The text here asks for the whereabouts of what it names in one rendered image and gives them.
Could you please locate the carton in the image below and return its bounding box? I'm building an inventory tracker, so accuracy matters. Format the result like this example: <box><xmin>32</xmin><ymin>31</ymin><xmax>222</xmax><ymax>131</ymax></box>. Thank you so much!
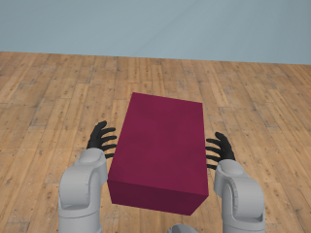
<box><xmin>107</xmin><ymin>92</ymin><xmax>209</xmax><ymax>216</ymax></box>

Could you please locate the left robot hand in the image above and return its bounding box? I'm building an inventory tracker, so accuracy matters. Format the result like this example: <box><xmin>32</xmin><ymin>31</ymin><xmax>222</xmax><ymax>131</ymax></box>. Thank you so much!
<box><xmin>86</xmin><ymin>120</ymin><xmax>118</xmax><ymax>159</ymax></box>

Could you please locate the right robot hand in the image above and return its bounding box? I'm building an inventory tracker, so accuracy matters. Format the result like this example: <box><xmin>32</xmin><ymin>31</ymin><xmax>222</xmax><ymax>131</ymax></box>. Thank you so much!
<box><xmin>205</xmin><ymin>132</ymin><xmax>236</xmax><ymax>170</ymax></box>

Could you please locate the right robot forearm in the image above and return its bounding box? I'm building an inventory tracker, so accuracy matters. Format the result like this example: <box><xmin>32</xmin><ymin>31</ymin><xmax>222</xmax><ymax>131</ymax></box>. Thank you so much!
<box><xmin>213</xmin><ymin>159</ymin><xmax>265</xmax><ymax>233</ymax></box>

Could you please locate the left robot forearm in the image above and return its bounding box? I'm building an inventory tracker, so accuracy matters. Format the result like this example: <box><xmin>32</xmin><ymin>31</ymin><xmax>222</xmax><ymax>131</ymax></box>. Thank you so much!
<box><xmin>57</xmin><ymin>148</ymin><xmax>108</xmax><ymax>233</ymax></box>

